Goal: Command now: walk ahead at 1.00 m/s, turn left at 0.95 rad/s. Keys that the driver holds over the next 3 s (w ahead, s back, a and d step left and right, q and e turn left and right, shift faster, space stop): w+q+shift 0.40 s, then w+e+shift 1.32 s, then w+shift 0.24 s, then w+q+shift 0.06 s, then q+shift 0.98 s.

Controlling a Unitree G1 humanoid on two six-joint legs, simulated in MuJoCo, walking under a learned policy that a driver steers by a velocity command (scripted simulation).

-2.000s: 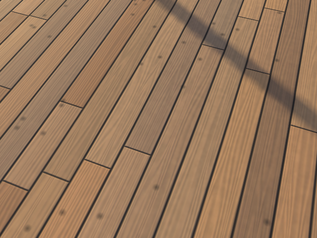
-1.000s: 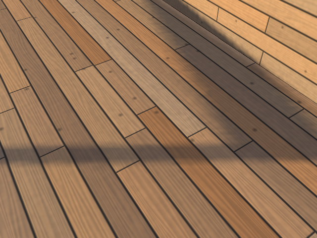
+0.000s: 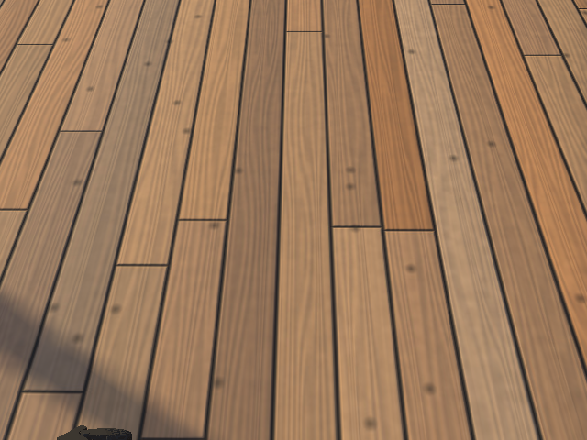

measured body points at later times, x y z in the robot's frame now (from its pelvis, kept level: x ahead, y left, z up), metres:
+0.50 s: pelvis +0.45 +0.06 +0.00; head +0.48 +0.06 +0.44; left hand +0.46 +0.34 -0.11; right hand +0.64 -0.16 -0.13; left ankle +0.45 +0.08 -0.72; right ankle +0.45 -0.12 -0.61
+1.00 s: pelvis +0.94 +0.17 +0.01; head +0.95 +0.18 +0.46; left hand +0.85 +0.45 -0.12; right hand +1.18 -0.01 -0.06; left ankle +0.93 +0.35 -0.63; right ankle +0.93 +0.13 -0.72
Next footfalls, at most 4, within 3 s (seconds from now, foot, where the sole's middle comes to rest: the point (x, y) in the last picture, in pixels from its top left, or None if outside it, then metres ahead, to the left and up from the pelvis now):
0.36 left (255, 421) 0.49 0.09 -0.76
0.80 right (231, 245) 0.96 0.15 -0.76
1.22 left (151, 148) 1.35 0.39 -0.76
1.66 right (243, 73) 1.70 0.11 -0.76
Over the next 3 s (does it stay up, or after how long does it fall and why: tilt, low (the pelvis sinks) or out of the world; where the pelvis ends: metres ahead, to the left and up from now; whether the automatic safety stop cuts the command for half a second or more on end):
stays up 2.21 -0.10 0.01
